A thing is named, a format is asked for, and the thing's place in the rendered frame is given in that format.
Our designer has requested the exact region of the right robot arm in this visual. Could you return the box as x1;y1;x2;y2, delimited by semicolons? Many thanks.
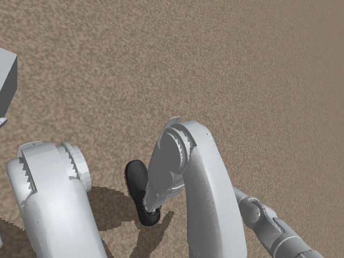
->
238;196;324;258

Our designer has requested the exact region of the right robot foot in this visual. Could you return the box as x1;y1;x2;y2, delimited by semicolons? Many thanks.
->
125;160;160;226

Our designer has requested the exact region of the right robot hand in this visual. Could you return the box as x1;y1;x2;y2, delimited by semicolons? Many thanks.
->
232;186;249;204

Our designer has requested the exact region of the carton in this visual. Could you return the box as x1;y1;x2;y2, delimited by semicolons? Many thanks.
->
0;48;17;118

